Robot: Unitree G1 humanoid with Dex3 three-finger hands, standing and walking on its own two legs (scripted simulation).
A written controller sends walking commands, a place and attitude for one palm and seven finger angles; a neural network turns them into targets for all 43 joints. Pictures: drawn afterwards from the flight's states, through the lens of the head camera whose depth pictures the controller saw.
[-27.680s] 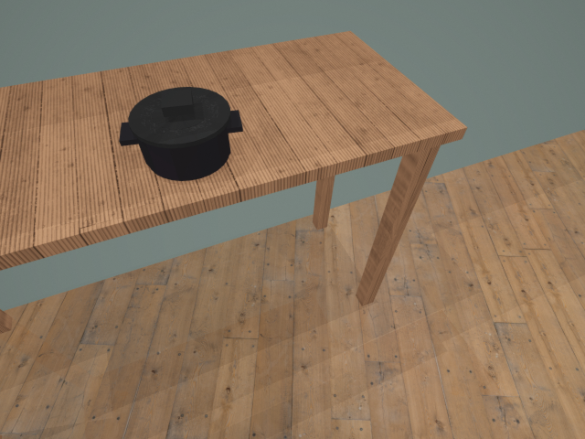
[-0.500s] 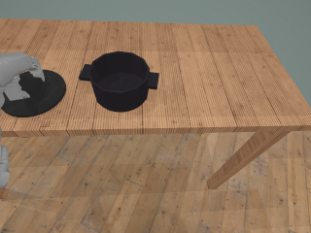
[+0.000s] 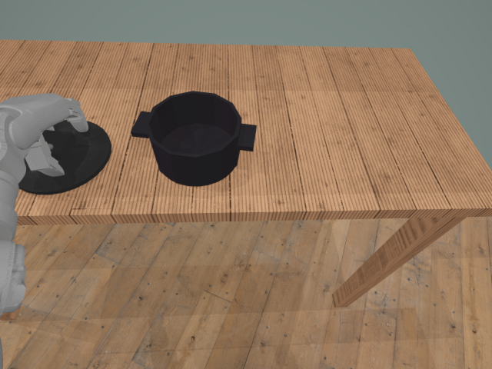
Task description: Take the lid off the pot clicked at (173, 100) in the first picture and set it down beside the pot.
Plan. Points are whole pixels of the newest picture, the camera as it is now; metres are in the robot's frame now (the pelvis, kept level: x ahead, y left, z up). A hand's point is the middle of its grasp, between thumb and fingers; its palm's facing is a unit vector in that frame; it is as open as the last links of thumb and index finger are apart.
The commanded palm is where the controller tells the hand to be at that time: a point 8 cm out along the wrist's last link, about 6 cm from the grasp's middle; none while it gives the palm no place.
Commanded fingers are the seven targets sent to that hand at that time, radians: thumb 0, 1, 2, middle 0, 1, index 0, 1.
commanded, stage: open the fingers wide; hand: left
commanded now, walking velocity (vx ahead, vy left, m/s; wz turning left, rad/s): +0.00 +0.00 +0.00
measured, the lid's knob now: (54, 144) +0.46 +0.33 +0.08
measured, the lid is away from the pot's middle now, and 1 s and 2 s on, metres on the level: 0.24 0.24 0.24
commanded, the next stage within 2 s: raise the empty hand in 0.06 s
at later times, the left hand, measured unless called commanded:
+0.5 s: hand (38, 128) +0.44 +0.32 +0.14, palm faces -0.37 -0.09 -0.93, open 11.0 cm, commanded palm +0.44 +0.32 +0.20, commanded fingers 0.00 -0.10 0.83 -0.44 -0.69 -0.44 -0.69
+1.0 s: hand (8, 98) +0.44 +0.33 +0.19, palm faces -0.30 -0.12 -0.95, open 11.0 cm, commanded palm +0.44 +0.32 +0.26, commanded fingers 0.00 -0.10 0.83 -0.44 -0.69 -0.44 -0.69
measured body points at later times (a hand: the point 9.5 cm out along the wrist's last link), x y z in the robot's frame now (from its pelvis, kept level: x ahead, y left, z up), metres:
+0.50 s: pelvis +0.00 -0.01 +0.00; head +0.06 +0.00 +0.45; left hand +0.46 +0.32 +0.19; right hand +0.08 -0.28 -0.12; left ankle -0.04 +0.06 -0.73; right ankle +0.01 -0.15 -0.73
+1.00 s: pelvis +0.00 -0.01 +0.01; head +0.05 +0.00 +0.45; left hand +0.45 +0.33 +0.25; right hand +0.09 -0.27 -0.11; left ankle -0.04 +0.06 -0.73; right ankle +0.01 -0.15 -0.73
